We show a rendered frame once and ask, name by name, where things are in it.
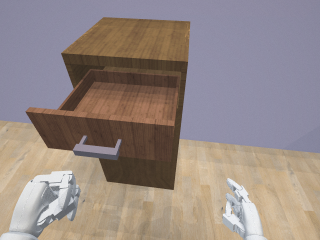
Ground robot left hand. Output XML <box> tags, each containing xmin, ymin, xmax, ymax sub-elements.
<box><xmin>9</xmin><ymin>170</ymin><xmax>81</xmax><ymax>238</ymax></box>

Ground robot right hand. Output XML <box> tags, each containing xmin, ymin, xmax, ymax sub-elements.
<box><xmin>222</xmin><ymin>178</ymin><xmax>264</xmax><ymax>240</ymax></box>

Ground cabinet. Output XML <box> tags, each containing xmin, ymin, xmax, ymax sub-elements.
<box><xmin>61</xmin><ymin>17</ymin><xmax>191</xmax><ymax>190</ymax></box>

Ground handle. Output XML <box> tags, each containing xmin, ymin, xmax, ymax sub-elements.
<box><xmin>73</xmin><ymin>135</ymin><xmax>122</xmax><ymax>160</ymax></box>

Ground drawer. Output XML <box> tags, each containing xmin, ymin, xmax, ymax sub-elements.
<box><xmin>25</xmin><ymin>69</ymin><xmax>180</xmax><ymax>162</ymax></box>

